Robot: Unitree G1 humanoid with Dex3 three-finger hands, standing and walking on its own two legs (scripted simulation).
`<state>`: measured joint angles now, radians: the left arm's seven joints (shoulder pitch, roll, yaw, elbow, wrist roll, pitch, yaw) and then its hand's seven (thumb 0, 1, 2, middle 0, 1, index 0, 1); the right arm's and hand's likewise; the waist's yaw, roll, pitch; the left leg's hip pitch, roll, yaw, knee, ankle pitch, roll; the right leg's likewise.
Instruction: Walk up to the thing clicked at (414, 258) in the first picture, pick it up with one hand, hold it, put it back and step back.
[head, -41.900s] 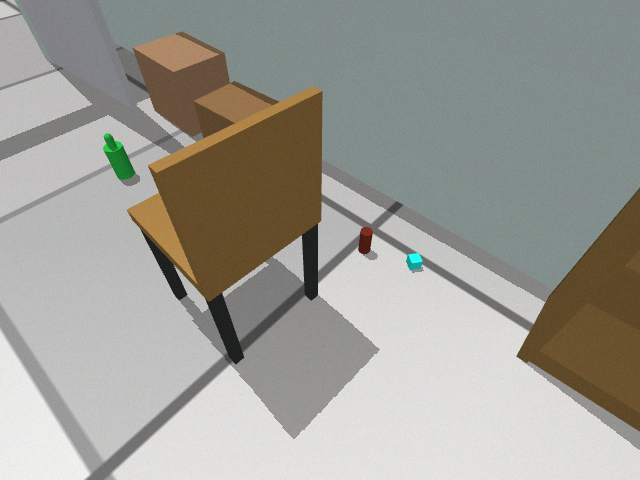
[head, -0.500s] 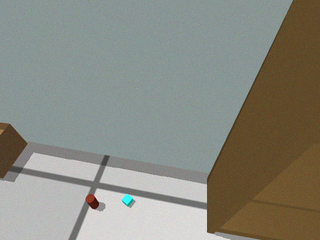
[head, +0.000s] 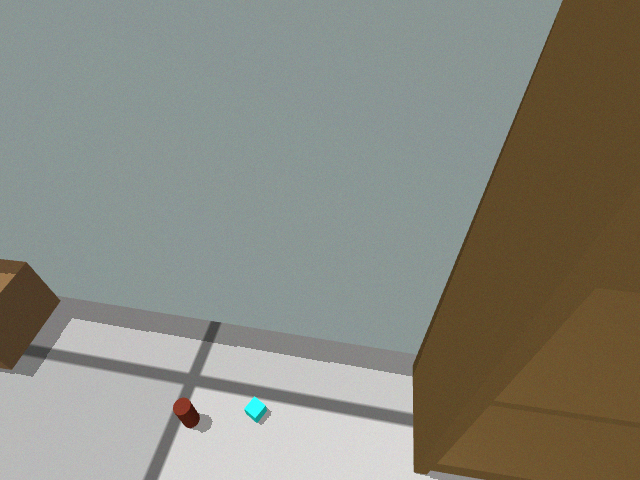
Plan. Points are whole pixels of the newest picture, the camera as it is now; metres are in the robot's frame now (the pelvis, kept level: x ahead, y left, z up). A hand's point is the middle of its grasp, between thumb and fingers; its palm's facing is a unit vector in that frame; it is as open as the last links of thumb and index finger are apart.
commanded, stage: stand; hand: left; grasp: from above
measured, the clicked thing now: (255, 409) +0.46 +0.22 -0.75
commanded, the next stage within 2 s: step back in 1.50 s
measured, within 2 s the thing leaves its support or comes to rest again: neither
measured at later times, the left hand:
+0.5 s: hand out of the picture +0.07 +0.24 -0.16, palm faces -0.01 -0.94 -0.33, open 7.3 cm
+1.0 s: hand out of the picture +0.09 +0.23 -0.15, palm faces -0.01 -0.94 -0.33, open 7.3 cm
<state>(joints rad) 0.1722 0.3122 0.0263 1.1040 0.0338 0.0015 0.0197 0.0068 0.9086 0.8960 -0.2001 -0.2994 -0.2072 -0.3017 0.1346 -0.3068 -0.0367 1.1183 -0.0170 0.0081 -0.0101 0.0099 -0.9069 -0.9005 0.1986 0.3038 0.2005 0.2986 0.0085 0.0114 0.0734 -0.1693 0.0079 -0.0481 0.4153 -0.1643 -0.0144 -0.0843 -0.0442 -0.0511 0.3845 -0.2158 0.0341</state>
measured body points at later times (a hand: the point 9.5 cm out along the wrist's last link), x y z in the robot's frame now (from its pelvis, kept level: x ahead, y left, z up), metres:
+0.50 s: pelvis +0.01 -0.01 +0.00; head +0.01 -0.01 +0.45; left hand +0.07 +0.29 -0.13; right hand +0.07 -0.30 -0.14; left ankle +0.04 +0.13 -0.74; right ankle +0.00 -0.14 -0.74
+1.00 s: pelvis +0.02 -0.01 +0.00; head +0.03 -0.01 +0.45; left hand +0.09 +0.28 -0.13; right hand +0.10 -0.31 -0.13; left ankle +0.04 +0.13 -0.74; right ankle +0.00 -0.14 -0.74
